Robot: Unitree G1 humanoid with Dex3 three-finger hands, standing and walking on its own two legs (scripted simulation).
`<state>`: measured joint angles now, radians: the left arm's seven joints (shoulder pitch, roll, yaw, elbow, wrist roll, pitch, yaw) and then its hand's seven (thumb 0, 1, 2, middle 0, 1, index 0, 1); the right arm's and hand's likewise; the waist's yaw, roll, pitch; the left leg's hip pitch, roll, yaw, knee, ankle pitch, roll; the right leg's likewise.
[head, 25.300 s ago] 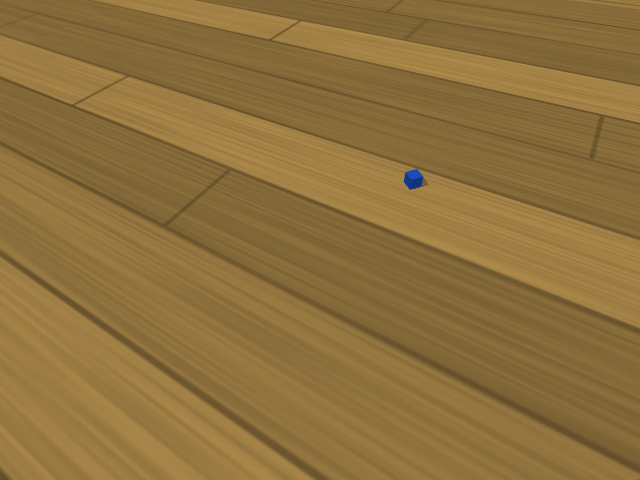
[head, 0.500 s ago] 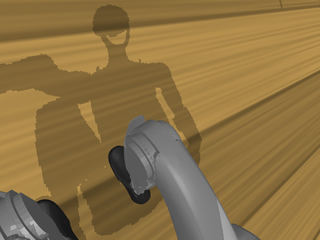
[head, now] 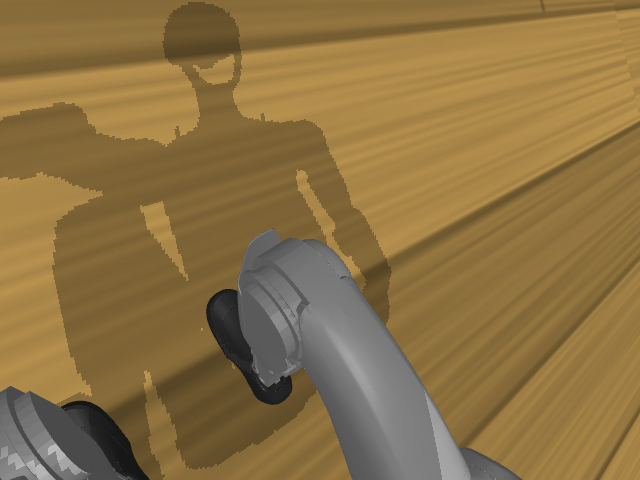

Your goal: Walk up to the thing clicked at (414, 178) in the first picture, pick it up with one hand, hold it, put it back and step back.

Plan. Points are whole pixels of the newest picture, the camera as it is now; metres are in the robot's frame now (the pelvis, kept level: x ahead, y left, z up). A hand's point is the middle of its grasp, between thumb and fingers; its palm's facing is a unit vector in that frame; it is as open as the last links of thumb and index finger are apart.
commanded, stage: open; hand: left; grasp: from above
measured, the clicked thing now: out of the picture +0.48 +0.31 -0.30
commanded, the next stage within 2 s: withdraw in 0.52 s
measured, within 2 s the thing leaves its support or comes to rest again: neither
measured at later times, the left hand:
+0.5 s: hand out of the picture +0.48 +0.31 -0.26, palm faces -0.22 -0.37 -0.90, open 13.6 cm
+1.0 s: hand out of the picture +0.51 +0.34 -0.16, palm faces -0.20 -0.25 -0.95, open 14.0 cm
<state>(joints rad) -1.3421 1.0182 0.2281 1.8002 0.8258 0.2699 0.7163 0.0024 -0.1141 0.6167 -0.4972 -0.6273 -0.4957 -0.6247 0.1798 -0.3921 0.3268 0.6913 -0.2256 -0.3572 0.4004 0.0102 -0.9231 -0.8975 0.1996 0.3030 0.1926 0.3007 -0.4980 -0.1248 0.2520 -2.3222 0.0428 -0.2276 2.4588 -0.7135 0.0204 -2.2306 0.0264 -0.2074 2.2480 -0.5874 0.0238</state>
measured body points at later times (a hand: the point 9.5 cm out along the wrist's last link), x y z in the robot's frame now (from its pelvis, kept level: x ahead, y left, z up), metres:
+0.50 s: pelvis +0.00 +0.00 +0.00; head +0.32 +0.10 +0.30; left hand +0.49 +0.32 -0.21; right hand -0.02 -0.24 -0.03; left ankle +0.06 +0.12 -0.30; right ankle +0.13 -0.11 -0.30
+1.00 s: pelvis +0.01 +0.00 +0.01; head +0.27 +0.10 +0.36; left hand +0.51 +0.35 -0.11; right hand +0.02 -0.25 -0.05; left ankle +0.06 +0.12 -0.30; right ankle +0.13 -0.11 -0.30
